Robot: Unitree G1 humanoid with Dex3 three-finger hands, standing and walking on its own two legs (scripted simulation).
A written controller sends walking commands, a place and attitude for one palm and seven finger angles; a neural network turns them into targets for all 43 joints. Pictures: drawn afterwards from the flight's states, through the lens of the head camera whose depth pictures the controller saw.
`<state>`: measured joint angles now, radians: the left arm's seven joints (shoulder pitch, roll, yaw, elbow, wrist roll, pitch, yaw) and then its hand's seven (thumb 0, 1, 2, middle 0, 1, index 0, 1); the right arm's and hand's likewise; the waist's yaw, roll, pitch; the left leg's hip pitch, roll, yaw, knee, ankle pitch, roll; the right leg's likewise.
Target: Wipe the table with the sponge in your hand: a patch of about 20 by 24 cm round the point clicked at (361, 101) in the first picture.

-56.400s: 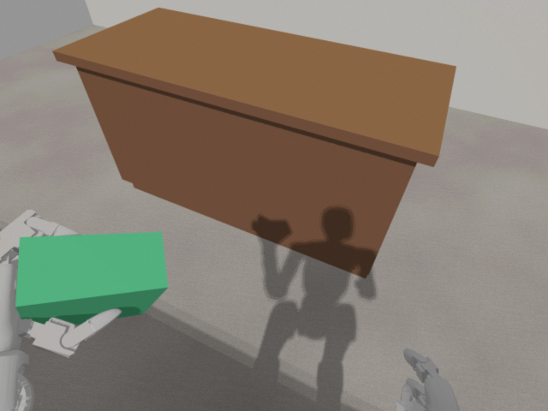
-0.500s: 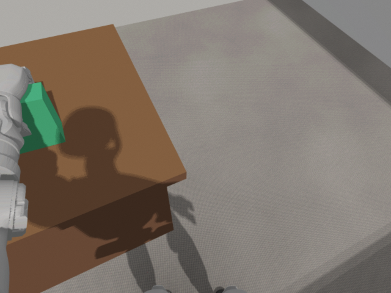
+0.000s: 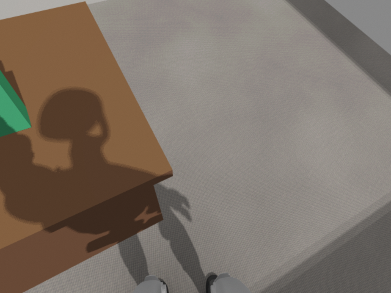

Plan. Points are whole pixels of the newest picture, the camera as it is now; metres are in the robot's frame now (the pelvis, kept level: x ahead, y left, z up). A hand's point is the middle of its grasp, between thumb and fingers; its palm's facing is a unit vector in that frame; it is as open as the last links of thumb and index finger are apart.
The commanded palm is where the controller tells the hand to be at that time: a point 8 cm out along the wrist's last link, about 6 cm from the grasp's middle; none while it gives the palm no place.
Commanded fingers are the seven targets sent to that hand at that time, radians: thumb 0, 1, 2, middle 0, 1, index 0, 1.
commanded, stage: slide back across to the first lane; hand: left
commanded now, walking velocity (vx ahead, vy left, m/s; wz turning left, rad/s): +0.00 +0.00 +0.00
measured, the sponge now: out of the picture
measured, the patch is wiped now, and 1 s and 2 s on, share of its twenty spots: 1.00 1.00 1.00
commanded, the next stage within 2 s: wipe back along the first lane in 0.52 s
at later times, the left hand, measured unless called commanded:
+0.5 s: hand out of the picture +0.46 +0.45 +0.10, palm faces -0.14 -0.01 -0.99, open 10.3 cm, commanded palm +0.45 +0.44 +0.14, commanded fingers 0.00 0.10 1.30 -1.20 -1.60 -1.20 -1.60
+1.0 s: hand out of the picture +0.42 +0.45 +0.10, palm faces -0.09 +0.00 -1.00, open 10.3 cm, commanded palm +0.40 +0.43 +0.12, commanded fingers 0.00 0.10 1.30 -1.20 -1.60 -1.20 -1.60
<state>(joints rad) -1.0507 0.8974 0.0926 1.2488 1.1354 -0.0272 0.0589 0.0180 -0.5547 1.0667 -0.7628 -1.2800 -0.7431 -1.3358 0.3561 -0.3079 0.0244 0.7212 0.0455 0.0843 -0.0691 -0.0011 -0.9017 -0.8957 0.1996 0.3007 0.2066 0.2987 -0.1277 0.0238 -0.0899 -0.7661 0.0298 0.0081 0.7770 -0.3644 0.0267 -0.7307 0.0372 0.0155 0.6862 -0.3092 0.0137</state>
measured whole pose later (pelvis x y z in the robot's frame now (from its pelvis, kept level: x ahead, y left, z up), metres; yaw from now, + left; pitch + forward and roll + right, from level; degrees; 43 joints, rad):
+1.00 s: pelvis +0.02 +0.03 +0.01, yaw +0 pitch +17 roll -3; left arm -0.77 0.87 0.21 1.08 1.08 -0.11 0.10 0.00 -0.50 1.06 -0.68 -1.36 -0.67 -1.41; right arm 0.33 -0.29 -0.01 0.73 0.05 0.17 -0.02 0.00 -0.90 -0.90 0.20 0.30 0.21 0.30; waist -0.05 0.02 -0.11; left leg -0.65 0.01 0.02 0.75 -0.39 0.06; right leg -0.60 0.01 0.03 0.63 -0.32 0.03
